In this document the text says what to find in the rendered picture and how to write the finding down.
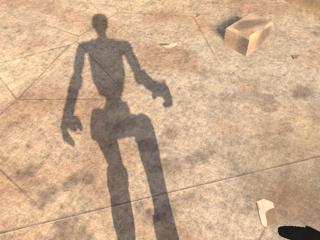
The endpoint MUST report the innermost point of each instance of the robot right hand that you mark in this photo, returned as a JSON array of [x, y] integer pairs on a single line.
[[299, 233]]

